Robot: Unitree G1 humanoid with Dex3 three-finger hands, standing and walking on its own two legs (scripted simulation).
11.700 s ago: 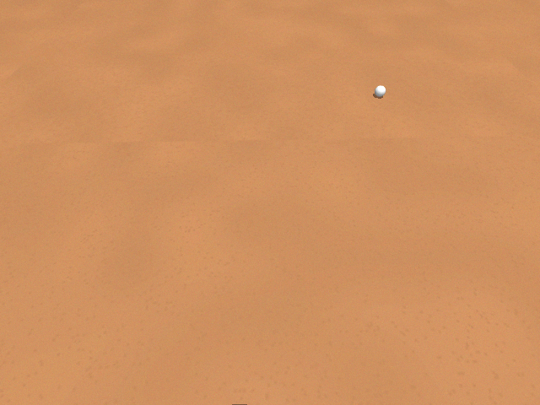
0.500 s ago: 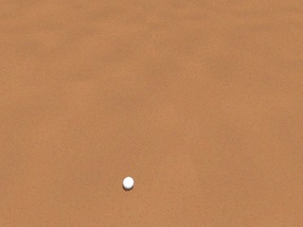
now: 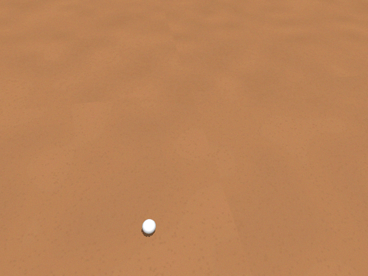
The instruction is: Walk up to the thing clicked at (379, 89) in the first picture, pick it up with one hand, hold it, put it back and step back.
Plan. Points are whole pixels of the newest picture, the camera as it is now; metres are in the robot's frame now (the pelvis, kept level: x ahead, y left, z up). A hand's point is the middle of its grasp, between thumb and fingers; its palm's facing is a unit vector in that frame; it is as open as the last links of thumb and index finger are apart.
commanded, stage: walk up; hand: left
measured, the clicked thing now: (149, 226) +0.50 +0.20 -0.74
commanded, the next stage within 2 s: stand in 1.60 s
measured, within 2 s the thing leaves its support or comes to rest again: neither
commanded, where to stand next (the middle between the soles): +0.11 -0.03 m, yaw -1 degrees
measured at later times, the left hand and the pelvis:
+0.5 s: hand out of the picture +0.15 +0.20 -0.17, palm faces -0.01 -0.93 -0.36, open 7.4 cm; pelvis +0.06 -0.05 -0.02, yaw +0 degrees
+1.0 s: hand (96, 275) +0.16 +0.22 -0.15, palm faces -0.02 -0.91 -0.40, open 7.4 cm; pelvis +0.06 -0.05 +0.00, yaw -1 degrees
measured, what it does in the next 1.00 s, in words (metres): steps on the spot: right foot, then left foot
